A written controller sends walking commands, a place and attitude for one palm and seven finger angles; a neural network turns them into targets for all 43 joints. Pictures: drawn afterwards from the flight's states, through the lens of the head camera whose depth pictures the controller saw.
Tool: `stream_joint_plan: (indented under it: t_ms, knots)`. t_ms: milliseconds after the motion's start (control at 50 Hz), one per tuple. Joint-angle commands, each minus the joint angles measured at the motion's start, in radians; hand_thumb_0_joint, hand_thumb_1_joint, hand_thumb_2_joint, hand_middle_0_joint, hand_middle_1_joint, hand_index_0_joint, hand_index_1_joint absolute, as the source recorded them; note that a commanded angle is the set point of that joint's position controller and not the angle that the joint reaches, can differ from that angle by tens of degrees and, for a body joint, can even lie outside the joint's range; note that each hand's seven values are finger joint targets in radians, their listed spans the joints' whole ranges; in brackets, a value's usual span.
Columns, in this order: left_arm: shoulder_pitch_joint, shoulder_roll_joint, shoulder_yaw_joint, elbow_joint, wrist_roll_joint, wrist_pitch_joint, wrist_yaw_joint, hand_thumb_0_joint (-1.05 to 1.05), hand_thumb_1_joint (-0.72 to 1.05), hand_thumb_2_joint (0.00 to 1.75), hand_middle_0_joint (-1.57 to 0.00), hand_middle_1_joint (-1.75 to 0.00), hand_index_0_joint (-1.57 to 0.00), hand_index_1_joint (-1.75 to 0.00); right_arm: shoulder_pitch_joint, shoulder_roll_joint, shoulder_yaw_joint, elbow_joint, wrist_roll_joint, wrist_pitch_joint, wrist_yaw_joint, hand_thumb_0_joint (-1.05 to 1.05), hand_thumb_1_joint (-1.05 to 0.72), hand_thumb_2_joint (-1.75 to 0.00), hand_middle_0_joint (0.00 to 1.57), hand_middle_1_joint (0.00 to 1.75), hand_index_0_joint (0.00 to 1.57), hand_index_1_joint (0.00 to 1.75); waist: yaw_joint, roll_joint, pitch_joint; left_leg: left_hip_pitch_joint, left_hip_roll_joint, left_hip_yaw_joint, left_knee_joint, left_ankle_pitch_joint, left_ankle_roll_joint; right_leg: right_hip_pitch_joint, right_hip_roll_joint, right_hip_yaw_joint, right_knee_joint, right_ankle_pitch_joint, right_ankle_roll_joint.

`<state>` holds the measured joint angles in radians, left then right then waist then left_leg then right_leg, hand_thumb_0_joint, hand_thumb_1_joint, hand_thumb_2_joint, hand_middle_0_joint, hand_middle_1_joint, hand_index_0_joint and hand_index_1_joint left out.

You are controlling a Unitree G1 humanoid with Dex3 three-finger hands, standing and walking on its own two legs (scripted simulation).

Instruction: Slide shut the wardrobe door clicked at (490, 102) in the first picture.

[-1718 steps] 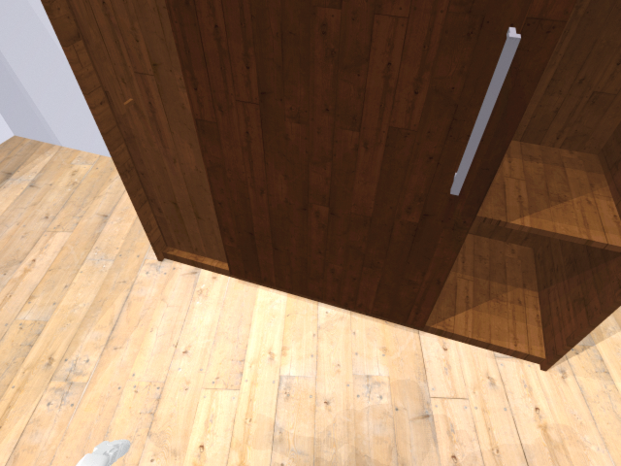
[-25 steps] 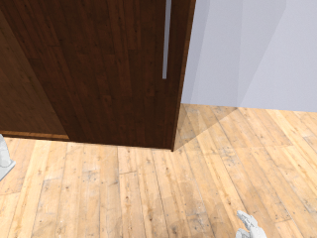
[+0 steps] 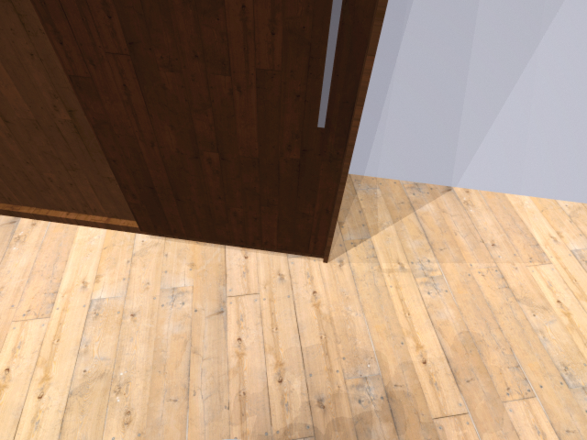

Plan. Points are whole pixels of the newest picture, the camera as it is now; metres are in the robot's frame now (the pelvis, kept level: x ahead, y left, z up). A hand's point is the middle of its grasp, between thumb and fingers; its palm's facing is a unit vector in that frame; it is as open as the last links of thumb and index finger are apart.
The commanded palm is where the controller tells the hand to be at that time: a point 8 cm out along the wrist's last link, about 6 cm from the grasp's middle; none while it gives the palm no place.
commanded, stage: let the arm hang, fingers relaxed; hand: left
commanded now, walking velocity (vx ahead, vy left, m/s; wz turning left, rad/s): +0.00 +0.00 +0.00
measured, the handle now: (330, 57) +0.84 -0.03 +0.10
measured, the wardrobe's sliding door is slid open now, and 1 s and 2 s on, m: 0.00 0.00 0.00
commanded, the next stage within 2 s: look to check the result in 0.70 s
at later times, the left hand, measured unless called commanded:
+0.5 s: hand out of the picture +0.06 +0.21 -0.16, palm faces -0.02 -0.96 -0.26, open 7.4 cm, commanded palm none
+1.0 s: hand out of the picture +0.09 +0.20 -0.16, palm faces -0.02 -0.96 -0.27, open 7.4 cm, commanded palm none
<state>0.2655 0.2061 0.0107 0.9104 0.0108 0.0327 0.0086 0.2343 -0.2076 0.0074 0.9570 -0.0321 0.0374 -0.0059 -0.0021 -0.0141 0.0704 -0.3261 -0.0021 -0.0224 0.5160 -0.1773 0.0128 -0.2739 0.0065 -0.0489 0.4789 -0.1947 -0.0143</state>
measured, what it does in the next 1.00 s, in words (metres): stands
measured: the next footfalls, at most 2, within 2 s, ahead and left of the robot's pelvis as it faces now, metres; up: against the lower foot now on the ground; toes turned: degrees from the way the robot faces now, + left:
none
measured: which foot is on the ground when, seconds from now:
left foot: down 0.00-1.00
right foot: down 0.00-1.00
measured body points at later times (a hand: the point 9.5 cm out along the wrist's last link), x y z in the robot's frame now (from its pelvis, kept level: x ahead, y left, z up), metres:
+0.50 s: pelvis +0.01 +0.00 +0.01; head +0.03 -0.01 +0.46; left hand +0.06 +0.26 -0.14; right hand +0.02 -0.24 -0.15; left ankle +0.06 +0.11 -0.74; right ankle +0.04 -0.12 -0.74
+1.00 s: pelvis +0.04 -0.01 +0.01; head +0.07 -0.02 +0.46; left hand +0.09 +0.25 -0.13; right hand +0.08 -0.26 -0.15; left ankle +0.06 +0.11 -0.74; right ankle +0.04 -0.12 -0.74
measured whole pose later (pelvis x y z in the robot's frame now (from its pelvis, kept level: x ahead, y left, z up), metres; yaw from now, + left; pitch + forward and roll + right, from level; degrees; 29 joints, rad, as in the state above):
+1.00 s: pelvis +0.04 -0.01 +0.01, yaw -1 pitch -1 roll +0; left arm 0.15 0.23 0.01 1.13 0.00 0.00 0.01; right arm 0.16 -0.24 0.00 1.12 -0.02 0.00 -0.02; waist -0.01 0.02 0.07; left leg -0.18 0.00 0.00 0.36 -0.17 0.00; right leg -0.15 0.01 -0.02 0.37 -0.20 -0.02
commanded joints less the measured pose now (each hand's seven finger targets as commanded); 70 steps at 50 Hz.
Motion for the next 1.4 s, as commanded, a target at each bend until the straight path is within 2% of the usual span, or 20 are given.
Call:
stream_joint_plan:
  t_ms: [0,40,100,120,200,220,300,500,580,640,780,880,960,1380]
  knots:
    - [-0.016,0.152,0.038,0.003,0.005,-0.031,0.003,0.00,0.90,0.90,-0.20,-0.30,-0.20,-0.30,0.022,-0.123,-0.041,-0.036,0.002,-0.020,-0.008,0.00,-0.90,-0.90,0.20,0.30,0.20,0.30,-0.017,0.085,-0.069,0.049,0.062,-0.088,-0.132,-0.218,0.030,-0.043,-0.093,0.143,-0.183,-0.286,-0.044]
    - [-0.025,0.156,0.040,0.030,0.004,-0.030,0.003,0.00,0.90,0.90,-0.20,-0.30,-0.20,-0.30,0.039,-0.135,-0.045,-0.017,0.004,-0.024,-0.011,0.00,-0.90,-0.90,0.20,0.30,0.20,0.30,-0.016,0.043,-0.058,0.043,0.081,-0.109,-0.163,-0.217,0.035,-0.036,-0.085,0.124,-0.170,-0.262,-0.041]
    - [-0.016,0.161,0.039,0.073,0.002,-0.033,0.003,0.00,0.90,0.90,-0.20,-0.30,-0.20,-0.30,0.051,-0.143,-0.045,0.011,0.005,-0.030,-0.014,0.00,-0.90,-0.90,0.20,0.30,0.20,0.30,-0.007,0.023,-0.042,0.034,0.089,-0.117,-0.190,-0.199,0.039,-0.006,-0.082,0.122,-0.164,-0.212,-0.039]
    - [-0.008,0.165,0.038,0.087,0.002,-0.034,0.004,0.00,0.90,0.90,-0.20,-0.30,-0.20,-0.30,0.049,-0.149,-0.045,0.018,0.008,-0.033,-0.014,0.00,-0.90,-0.90,0.20,0.30,0.20,0.30,-0.004,0.041,-0.050,0.046,0.091,-0.114,-0.190,-0.174,0.039,0.002,-0.083,0.121,-0.156,-0.186,-0.039]
    - [-0.012,0.174,0.038,0.123,0.001,-0.033,0.005,0.00,0.90,0.90,-0.20,-0.30,-0.20,-0.30,0.061,-0.149,-0.046,0.051,0.007,-0.032,-0.014,0.00,-0.90,-0.90,0.20,0.30,0.20,0.30,-0.003,0.014,-0.020,0.038,0.091,-0.121,-0.218,-0.215,0.040,-0.005,-0.082,0.122,-0.164,-0.218,-0.035]
    - [-0.008,0.173,0.037,0.130,0.002,-0.034,0.006,0.00,0.90,0.90,-0.20,-0.30,-0.20,-0.30,0.059,-0.149,-0.045,0.058,0.008,-0.032,-0.014,0.00,-0.90,-0.90,0.20,0.30,0.20,0.30,0.000,0.027,-0.018,0.046,0.090,-0.116,-0.213,-0.195,0.041,-0.006,-0.083,0.122,-0.162,-0.204,-0.037]
    - [-0.027,0.178,0.038,0.147,0.001,-0.036,0.007,0.00,0.90,0.90,-0.20,-0.30,-0.20,-0.30,0.062,-0.145,-0.045,0.080,0.006,-0.033,-0.013,0.00,-0.90,-0.90,0.20,0.30,0.20,0.30,-0.004,0.014,-0.006,0.052,0.087,-0.112,-0.221,-0.193,0.037,-0.011,-0.087,0.127,-0.172,-0.217,-0.035]
    - [-0.068,0.178,0.037,0.164,-0.001,-0.047,0.009,0.00,0.90,0.90,-0.20,-0.30,-0.20,-0.30,0.021,-0.148,-0.040,0.103,0.008,-0.044,-0.013,0.00,-0.90,-0.90,0.20,0.30,0.20,0.30,-0.003,0.039,-0.016,0.080,0.089,-0.097,-0.228,-0.091,0.027,0.036,-0.099,0.132,-0.173,-0.119,-0.032]
    - [-0.076,0.177,0.037,0.168,-0.002,-0.051,0.009,0.00,0.90,0.90,-0.20,-0.30,-0.20,-0.30,0.002,-0.147,-0.037,0.107,0.009,-0.050,-0.015,0.00,-0.90,-0.90,0.20,0.30,0.20,0.30,-0.001,0.052,-0.047,0.113,0.091,-0.088,-0.217,-0.008,0.024,0.067,-0.104,0.131,-0.169,-0.051,-0.030]
    - [-0.089,0.175,0.035,0.172,-0.002,-0.054,0.011,0.00,0.90,0.90,-0.20,-0.30,-0.20,-0.30,-0.010,-0.147,-0.036,0.111,0.010,-0.050,-0.016,0.00,-0.90,-0.90,0.20,0.30,0.20,0.30,-0.006,0.024,-0.058,0.145,0.093,-0.076,-0.199,0.063,0.020,0.074,-0.110,0.130,-0.174,-0.003,-0.029]
    - [-0.105,0.178,0.034,0.178,-0.003,-0.053,0.011,0.00,0.90,0.90,-0.20,-0.30,-0.20,-0.30,-0.034,-0.158,-0.034,0.118,0.010,-0.046,-0.017,0.00,-0.90,-0.90,0.20,0.30,0.20,0.30,-0.008,0.038,-0.040,0.162,0.094,-0.068,-0.203,0.057,0.013,0.072,-0.110,0.139,-0.199,-0.014,-0.028]
    - [-0.107,0.184,0.035,0.181,-0.005,-0.056,0.012,0.00,0.90,0.90,-0.20,-0.30,-0.20,-0.30,-0.046,-0.168,-0.034,0.121,0.011,-0.048,-0.020,0.00,-0.90,-0.90,0.20,0.30,0.20,0.30,-0.008,0.024,-0.085,0.197,0.104,-0.064,-0.194,0.113,0.013,0.110,-0.112,0.132,-0.186,0.072,-0.028]
    - [-0.113,0.191,0.035,0.182,-0.004,-0.056,0.012,0.00,0.90,0.90,-0.20,-0.30,-0.20,-0.30,-0.058,-0.173,-0.034,0.124,0.012,-0.045,-0.020,0.00,-0.90,-0.90,0.20,0.30,0.20,0.30,-0.008,0.019,-0.067,0.201,0.103,-0.057,-0.195,0.111,0.009,0.106,-0.114,0.133,-0.195,0.081,-0.027]
    - [-0.137,0.221,0.041,0.179,-0.005,-0.060,0.013,0.00,0.90,0.90,-0.20,-0.30,-0.20,-0.30,-0.089,-0.205,-0.035,0.126,0.012,-0.047,-0.022,0.00,-0.90,-0.90,0.20,0.30,0.20,0.30,-0.008,0.025,-0.084,0.236,0.114,-0.047,-0.203,0.155,0.002,0.154,-0.122,0.138,-0.202,0.186,-0.029]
